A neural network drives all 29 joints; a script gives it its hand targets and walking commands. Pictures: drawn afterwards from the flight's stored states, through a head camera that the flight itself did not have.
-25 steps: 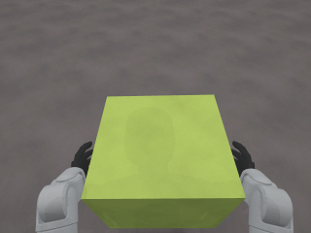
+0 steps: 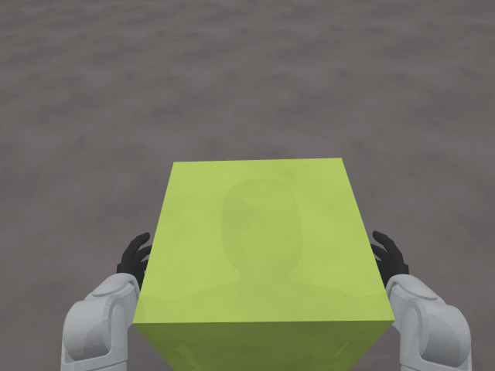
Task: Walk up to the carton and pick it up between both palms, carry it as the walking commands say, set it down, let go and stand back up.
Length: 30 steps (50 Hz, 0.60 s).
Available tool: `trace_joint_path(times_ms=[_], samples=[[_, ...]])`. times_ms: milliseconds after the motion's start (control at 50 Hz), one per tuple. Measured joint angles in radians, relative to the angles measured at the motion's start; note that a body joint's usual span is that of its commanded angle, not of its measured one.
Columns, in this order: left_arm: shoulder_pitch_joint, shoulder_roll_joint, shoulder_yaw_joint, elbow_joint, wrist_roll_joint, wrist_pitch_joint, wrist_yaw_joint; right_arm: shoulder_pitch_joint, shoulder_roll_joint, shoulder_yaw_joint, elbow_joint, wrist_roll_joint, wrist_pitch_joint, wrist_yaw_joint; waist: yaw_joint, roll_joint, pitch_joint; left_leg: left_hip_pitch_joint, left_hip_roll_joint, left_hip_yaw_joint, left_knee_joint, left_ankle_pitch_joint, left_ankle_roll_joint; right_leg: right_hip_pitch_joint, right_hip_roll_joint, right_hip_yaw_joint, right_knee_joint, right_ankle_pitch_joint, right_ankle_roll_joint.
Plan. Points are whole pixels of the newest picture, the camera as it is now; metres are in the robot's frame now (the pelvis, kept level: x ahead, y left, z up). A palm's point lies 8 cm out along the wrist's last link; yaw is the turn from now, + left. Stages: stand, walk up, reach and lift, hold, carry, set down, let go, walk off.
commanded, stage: carry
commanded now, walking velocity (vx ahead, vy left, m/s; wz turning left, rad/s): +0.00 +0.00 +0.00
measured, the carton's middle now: (259, 265) +0.30 +0.00 +0.00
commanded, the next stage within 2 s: none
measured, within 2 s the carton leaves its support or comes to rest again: neither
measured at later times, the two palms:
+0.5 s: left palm (186, 139) +0.63 +0.16 +0.02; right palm (344, 140) +0.62 -0.22 +0.00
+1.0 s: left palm (225, 39) +1.21 +0.09 +0.02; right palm (328, 42) +1.17 -0.29 -0.01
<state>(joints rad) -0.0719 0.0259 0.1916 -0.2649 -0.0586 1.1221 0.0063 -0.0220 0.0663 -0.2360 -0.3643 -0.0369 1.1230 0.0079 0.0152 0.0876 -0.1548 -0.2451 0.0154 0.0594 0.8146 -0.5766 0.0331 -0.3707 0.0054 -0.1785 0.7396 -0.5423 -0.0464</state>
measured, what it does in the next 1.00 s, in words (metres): walks ahead: left foot, then right foot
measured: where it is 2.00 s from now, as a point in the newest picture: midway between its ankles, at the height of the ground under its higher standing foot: (302, 128)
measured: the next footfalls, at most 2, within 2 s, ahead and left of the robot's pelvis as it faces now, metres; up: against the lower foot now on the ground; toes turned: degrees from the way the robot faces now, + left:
left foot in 0.16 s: +0.09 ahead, +0.11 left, +0.00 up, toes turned +4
right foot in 0.40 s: +0.33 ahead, -0.08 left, +0.00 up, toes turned -4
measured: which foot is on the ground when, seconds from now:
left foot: up 0.00-0.14, down 0.16-0.42, up 0.44-0.68, down 0.70-0.98, up 1.00-1.00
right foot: down 0.00-0.18, up 0.20-0.38, down 0.40-0.70, up 0.72-0.94, down 0.96-1.00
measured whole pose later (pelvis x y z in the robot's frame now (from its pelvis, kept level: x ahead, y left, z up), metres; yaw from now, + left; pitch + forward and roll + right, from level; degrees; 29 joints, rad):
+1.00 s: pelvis +0.94 -0.07 -0.05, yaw -1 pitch +8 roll +3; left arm -0.03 0.00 0.22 -0.36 -0.12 1.00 -0.01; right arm 0.03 0.07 -0.21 -0.52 0.00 1.02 -0.02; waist -0.05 0.05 -0.02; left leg -0.16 0.00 0.01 1.12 -0.59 0.02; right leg -0.88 0.07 -0.04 1.01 -0.11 -0.13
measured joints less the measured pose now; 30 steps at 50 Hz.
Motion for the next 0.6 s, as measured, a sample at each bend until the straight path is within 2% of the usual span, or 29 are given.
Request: trace_joint_path(times_ms=[40,60,120,160,200,220,260,320,360,380,400,420,440,460,520,560,600], samples=[[0.005,0.000,-0.010,0.000,0.006,0.014,0.001,0.033,0.000,0.001,-0.001,0.006,-0.008,0.001,-0.001,-0.039,0.011,-0.049,-0.019,-0.001,0.189,-0.028,-0.009,0.077,-0.028,0.000,-0.001,-0.049,-0.001],[0.014,0.000,-0.012,0.000,0.006,0.014,0.001,0.043,0.000,0.004,-0.001,0.007,-0.011,0.000,-0.001,-0.067,0.011,-0.071,-0.026,-0.002,0.229,-0.064,-0.010,0.116,-0.043,-0.001,-0.004,-0.072,-0.001],[0.027,-0.001,-0.009,-0.006,0.000,-0.013,0.001,0.020,-0.003,0.006,-0.004,0.007,-0.010,-0.001,-0.001,-0.123,0.028,-0.150,-0.026,-0.003,0.203,-0.095,-0.010,0.227,-0.062,-0.001,-0.022,-0.133,0.016],[0.020,-0.001,-0.002,-0.018,0.000,-0.022,0.001,-0.011,-0.006,0.006,-0.004,0.007,-0.008,-0.001,-0.001,-0.138,0.050,-0.166,-0.026,-0.001,0.062,0.016,-0.010,0.294,-0.061,0.003,-0.008,-0.170,0.024],[0.034,0.004,0.003,-0.022,-0.003,-0.022,0.000,-0.011,0.007,0.006,0.006,0.007,-0.009,-0.003,0.003,-0.164,0.023,-0.134,-0.027,0.023,0.063,-0.007,-0.014,0.263,-0.078,0.035,0.117,-0.137,0.040],[0.037,0.004,0.002,-0.022,-0.003,-0.022,0.000,-0.009,0.007,0.006,0.007,0.007,-0.009,-0.003,0.002,-0.150,0.014,-0.121,-0.015,0.022,0.063,-0.037,-0.011,0.217,-0.061,0.052,0.219,-0.112,0.048],[0.030,0.006,0.002,-0.022,-0.002,-0.021,0.000,-0.010,0.007,0.006,0.007,0.007,-0.013,-0.003,0.001,-0.105,0.014,-0.092,0.017,0.021,0.053,-0.077,0.006,0.118,-0.005,0.094,0.366,-0.136,0.033],[0.000,0.010,0.012,-0.023,-0.005,-0.021,0.000,-0.028,0.008,0.006,0.006,0.007,-0.026,-0.004,-0.009,-0.054,0.029,-0.056,0.027,0.023,0.008,-0.111,-0.010,-0.114,0.032,0.117,0.486,-0.257,-0.005],[-0.021,0.010,0.023,-0.025,-0.009,-0.021,-0.001,-0.043,0.008,0.006,0.005,0.007,-0.034,-0.005,-0.020,-0.020,0.059,-0.021,0.026,0.024,0.002,-0.142,-0.016,-0.270,0.042,0.115,0.457,-0.289,-0.029],[-0.025,0.011,0.023,-0.026,-0.011,-0.021,-0.001,-0.037,0.009,0.006,-0.002,0.007,-0.038,-0.006,-0.025,-0.008,0.071,0.007,0.025,0.025,0.005,-0.158,-0.020,-0.316,0.043,0.111,0.367,-0.244,-0.035],[-0.023,0.009,0.017,-0.026,-0.013,-0.021,-0.001,-0.017,0.008,0.007,-0.015,0.008,-0.042,-0.006,-0.029,0.001,0.075,0.031,0.024,0.021,0.030,-0.163,-0.023,-0.325,0.044,0.104,0.253,-0.053,-0.040],[-0.015,-0.005,0.010,-0.022,-0.011,-0.022,0.000,0.015,0.000,0.007,-0.028,0.012,-0.045,-0.006,-0.032,0.022,0.076,0.036,0.035,0.002,0.102,-0.141,-0.024,-0.296,0.047,0.086,0.247,0.055,-0.048],[-0.010,-0.020,0.005,-0.013,-0.007,-0.022,0.000,0.046,-0.010,0.007,-0.038,0.017,-0.049,-0.006,-0.032,0.030,0.081,0.034,0.039,-0.016,0.197,-0.094,-0.027,-0.248,0.046,0.071,0.263,-0.003,-0.057],[0.001,-0.029,0.000,-0.007,-0.004,-0.021,0.001,0.071,-0.013,0.007,-0.043,0.021,-0.052,-0.006,-0.032,0.019,0.083,0.028,0.029,-0.029,0.301,-0.088,-0.030,-0.194,0.037,0.063,0.272,-0.057,-0.060],[0.051,-0.031,-0.006,-0.010,-0.006,-0.042,0.000,0.082,-0.014,0.013,-0.044,0.025,-0.042,-0.008,-0.029,-0.073,0.084,-0.028,-0.035,-0.035,0.539,-0.112,-0.032,-0.016,-0.003,0.061,0.223,-0.161,-0.057],[0.063,-0.030,0.001,-0.024,-0.012,-0.070,-0.001,0.040,-0.014,0.013,-0.044,0.025,-0.032,-0.009,-0.015,-0.124,0.087,-0.142,-0.050,-0.036,0.620,-0.168,-0.031,0.073,-0.005,0.060,0.149,-0.183,-0.050],[0.049,-0.030,0.018,-0.054,-0.013,-0.083,-0.001,-0.016,-0.014,0.013,-0.044,0.026,-0.032,-0.008,0.004,-0.163,0.111,-0.280,-0.052,-0.037,0.627,-0.190,-0.024,0.150,0.002,0.065,0.075,-0.198,-0.055]])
